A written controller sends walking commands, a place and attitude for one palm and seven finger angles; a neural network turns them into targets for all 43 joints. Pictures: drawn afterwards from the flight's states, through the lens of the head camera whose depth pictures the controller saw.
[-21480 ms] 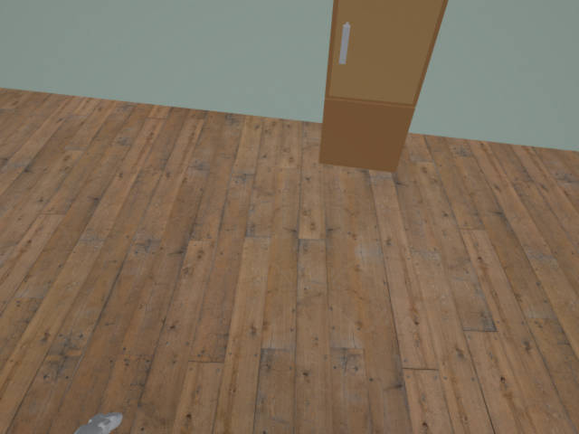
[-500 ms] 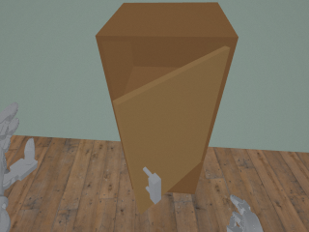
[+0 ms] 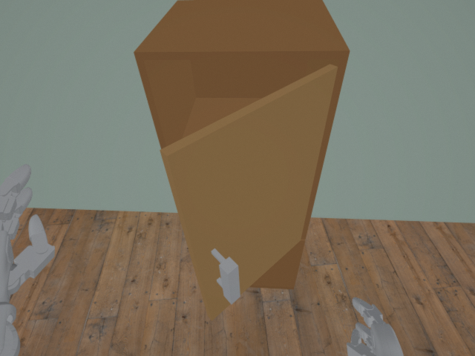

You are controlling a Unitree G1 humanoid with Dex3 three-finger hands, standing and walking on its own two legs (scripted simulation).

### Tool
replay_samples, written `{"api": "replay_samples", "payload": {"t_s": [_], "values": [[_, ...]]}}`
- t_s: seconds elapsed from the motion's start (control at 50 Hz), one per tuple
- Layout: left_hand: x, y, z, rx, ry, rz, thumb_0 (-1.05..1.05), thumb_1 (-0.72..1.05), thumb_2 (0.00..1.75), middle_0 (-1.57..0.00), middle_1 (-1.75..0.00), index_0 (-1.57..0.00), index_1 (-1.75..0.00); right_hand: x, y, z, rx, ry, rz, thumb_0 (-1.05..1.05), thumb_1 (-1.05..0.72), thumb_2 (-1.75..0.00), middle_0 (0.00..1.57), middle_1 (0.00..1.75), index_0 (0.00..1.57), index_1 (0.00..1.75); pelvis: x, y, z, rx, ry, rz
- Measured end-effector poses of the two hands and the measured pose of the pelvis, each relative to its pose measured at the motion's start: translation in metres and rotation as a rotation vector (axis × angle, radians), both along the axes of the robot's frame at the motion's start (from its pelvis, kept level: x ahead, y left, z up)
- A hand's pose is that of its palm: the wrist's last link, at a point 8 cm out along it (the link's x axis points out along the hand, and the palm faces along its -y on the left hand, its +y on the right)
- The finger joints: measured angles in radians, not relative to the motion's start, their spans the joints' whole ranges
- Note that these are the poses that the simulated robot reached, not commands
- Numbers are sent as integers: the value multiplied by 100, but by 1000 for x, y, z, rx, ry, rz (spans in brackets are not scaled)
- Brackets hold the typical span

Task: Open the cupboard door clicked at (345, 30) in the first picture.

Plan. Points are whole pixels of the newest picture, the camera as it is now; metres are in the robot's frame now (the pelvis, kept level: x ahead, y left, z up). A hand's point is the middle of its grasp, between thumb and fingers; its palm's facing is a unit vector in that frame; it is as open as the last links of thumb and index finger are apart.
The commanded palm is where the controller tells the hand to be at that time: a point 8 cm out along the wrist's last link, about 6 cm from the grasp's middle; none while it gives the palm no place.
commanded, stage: step back with the hand held close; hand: left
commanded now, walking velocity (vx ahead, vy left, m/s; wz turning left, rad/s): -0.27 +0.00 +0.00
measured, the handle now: (224, 275) +0.31 +0.08 -0.10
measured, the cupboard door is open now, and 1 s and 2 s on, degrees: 46 46 46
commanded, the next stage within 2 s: stop stepping back and stand still in 1.14 s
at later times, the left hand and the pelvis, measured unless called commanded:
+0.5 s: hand (18, 293) +0.14 +0.28 +0.15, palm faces +0.43 -0.76 -0.50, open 7.4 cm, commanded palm +0.08 +0.32 +0.17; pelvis -0.06 +0.02 -0.01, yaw -1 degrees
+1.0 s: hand out of the picture +0.08 +0.25 +0.16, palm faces +0.40 -0.81 -0.43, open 7.4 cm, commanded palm +0.01 +0.29 +0.17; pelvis -0.14 +0.00 -0.01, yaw -3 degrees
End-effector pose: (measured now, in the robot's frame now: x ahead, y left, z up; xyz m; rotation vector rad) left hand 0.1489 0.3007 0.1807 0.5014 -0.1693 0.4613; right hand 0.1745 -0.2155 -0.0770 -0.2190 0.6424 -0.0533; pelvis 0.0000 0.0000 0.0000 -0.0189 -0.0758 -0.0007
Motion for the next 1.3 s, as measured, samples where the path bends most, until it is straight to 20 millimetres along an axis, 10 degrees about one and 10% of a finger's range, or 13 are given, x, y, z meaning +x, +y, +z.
{"api": "replay_samples", "payload": {"t_s": [0.26, 0.86, 1.06, 1.3], "values": [[5, -6, 0, 96, 50, -153, 1, 88, 90, -21, -30, -21, -30, -41, -22, 2, -64, 73, -145, 1, -91, -90, 20, 30, 21, 30, -21, 14, -2, 15, 65, -34], [-109, 22, 6, 125, -181, -15, 1, 88, 90, -21, -30, -21, -30, -160, 0, -17, -72, 110, -120, 1, -90, -90, 20, 30, 21, 30, -115, 13, -17, -33, 57, 24], [-109, -28, -7, 55, -62, -208, 1, 89, 90, -21, -30, -21, -30, -182, -19, -6, -45, 138, -120, 1, -90, -90, 20, 30, 21, 30, -152, -5, -5, 20, 127, -74], [-146, -30, 3, 144, 13, -324, 1, 88, 90, -21, -30, -21, -30, -226, -39, 26, -98, 23, -173, 1, -91, -90, 20, 30, 21, 30, -208, -1, 0, 8, 109, -100]]}}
